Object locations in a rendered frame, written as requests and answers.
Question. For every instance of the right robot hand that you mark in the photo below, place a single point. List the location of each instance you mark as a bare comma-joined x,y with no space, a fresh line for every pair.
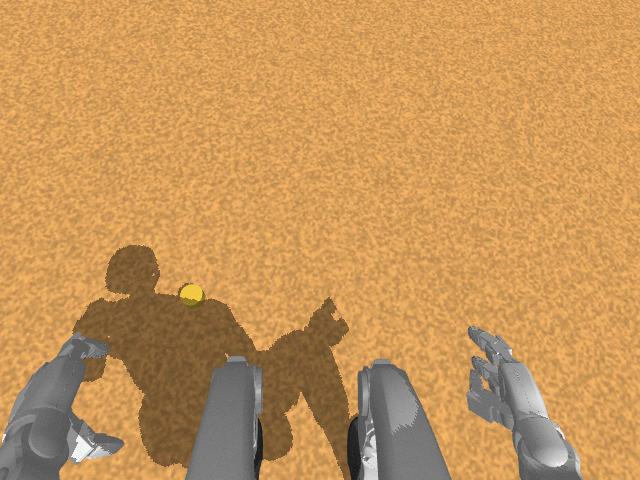
515,395

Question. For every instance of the left robot arm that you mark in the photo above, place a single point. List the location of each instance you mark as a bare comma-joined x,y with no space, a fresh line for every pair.
34,445

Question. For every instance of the tin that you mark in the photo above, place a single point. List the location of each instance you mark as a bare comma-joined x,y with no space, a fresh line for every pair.
192,296

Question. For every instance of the left robot hand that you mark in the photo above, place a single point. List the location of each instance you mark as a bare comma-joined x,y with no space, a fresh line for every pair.
55,385

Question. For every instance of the right robot arm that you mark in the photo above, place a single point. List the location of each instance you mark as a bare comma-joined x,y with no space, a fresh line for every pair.
543,453

